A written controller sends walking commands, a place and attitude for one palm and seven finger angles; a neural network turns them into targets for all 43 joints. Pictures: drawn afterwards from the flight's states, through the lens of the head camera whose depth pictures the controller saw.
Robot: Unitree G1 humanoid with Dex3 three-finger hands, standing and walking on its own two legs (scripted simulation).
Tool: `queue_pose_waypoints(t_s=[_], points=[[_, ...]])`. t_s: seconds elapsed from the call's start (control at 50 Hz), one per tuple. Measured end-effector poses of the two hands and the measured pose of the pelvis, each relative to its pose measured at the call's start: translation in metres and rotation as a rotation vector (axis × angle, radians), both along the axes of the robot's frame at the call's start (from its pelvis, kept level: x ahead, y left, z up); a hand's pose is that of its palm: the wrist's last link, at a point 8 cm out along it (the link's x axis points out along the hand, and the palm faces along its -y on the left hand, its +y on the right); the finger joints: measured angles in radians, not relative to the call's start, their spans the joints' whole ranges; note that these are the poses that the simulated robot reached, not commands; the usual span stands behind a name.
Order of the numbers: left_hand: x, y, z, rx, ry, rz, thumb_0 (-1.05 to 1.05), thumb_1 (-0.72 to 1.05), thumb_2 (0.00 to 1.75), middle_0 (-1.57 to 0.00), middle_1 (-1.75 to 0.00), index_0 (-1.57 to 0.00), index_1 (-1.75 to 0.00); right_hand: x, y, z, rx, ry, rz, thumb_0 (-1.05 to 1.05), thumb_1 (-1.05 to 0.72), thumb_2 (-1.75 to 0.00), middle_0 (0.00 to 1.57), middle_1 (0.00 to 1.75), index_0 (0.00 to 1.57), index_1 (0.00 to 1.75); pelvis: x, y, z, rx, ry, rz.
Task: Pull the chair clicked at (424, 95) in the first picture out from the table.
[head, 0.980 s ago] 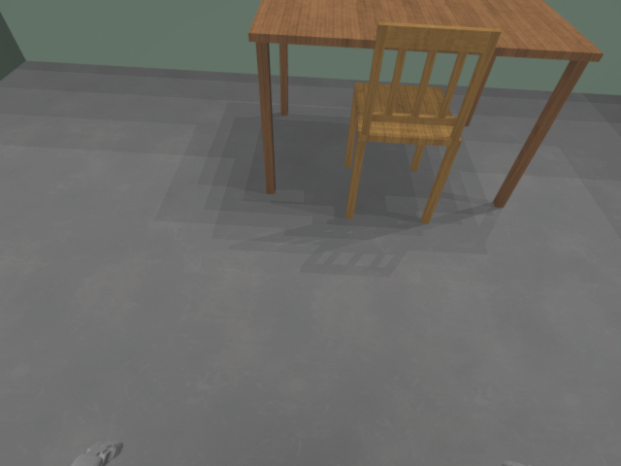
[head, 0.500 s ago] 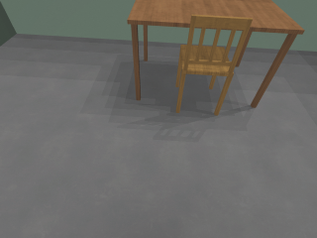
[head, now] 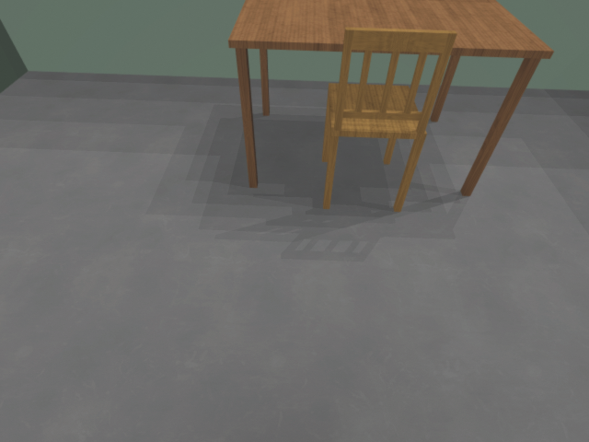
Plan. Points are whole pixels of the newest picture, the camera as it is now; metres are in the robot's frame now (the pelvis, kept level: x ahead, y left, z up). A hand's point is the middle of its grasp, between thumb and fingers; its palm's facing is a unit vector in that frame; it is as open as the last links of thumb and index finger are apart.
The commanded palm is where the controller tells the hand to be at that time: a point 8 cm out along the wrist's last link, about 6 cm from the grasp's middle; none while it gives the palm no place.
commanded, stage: stand and wait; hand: left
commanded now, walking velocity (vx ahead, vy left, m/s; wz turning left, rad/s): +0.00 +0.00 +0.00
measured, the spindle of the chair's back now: (389, 82) +1.31 -0.28 -0.12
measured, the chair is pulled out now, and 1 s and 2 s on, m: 0.00 0.00 0.00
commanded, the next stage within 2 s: look at it before walking up in 0.10 s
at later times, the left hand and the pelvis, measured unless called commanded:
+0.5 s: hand out of the picture +0.08 +0.24 -0.16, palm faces -0.04 -0.94 -0.33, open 7.4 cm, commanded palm none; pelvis +0.01 +0.00 +0.00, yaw +0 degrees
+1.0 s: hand out of the picture +0.09 +0.23 -0.17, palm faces -0.09 -0.95 -0.31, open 7.4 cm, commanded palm none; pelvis +0.01 +0.00 -0.01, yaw -5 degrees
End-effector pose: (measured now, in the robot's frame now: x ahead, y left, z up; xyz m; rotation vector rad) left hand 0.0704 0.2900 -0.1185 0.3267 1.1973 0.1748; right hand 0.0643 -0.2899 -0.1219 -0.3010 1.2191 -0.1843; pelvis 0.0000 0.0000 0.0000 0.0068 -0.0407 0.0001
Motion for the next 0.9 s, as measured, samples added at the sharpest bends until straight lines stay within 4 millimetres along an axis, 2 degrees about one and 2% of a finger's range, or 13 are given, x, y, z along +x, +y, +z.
queue_pose_waypoints(t_s=[0.48, 0.9], points=[[0.000, -0.004, -0.004, -0.011, 0.028, 0.009, 0.01, 0.90, 0.90, -0.20, -0.30, -0.20, -0.30, 0.012, -0.005, 0.004, -0.013, 0.006, 0.006, 0.00, -0.90, -0.90, 0.20, 0.30, 0.20, 0.30, 0.007, -0.004, 0.001, -0.003, 0.012, 0.000], [0.015, -0.004, -0.005, 0.000, 0.039, 0.006, 0.01, 0.90, 0.90, -0.20, -0.30, -0.20, -0.30, 0.032, 0.001, 0.002, -0.008, -0.029, -0.011, 0.00, -0.90, -0.90, 0.20, 0.30, 0.20, 0.30, 0.017, -0.003, -0.001, 0.000, 0.022, -0.035]])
